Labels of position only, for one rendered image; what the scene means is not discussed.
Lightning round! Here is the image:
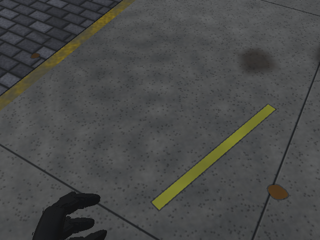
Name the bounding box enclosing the robot left hand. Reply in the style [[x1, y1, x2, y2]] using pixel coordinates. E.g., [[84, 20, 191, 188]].
[[32, 191, 107, 240]]

